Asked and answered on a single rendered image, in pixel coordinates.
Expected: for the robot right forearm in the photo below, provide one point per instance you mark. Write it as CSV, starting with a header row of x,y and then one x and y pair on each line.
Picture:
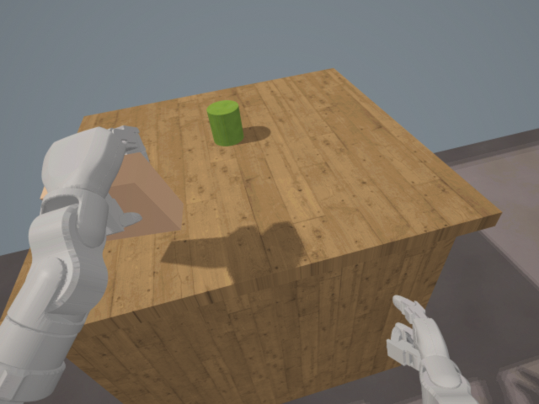
x,y
442,382

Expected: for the right robot hand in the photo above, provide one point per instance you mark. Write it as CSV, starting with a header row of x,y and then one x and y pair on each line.
x,y
409,346

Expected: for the left robot hand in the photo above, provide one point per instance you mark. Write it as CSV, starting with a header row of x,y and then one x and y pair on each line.
x,y
91,160

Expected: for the robot left forearm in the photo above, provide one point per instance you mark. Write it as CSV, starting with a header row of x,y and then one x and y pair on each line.
x,y
66,280

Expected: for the sponge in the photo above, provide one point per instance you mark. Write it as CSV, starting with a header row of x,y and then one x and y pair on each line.
x,y
139,188

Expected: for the table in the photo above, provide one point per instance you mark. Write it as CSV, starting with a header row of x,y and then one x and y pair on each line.
x,y
293,243

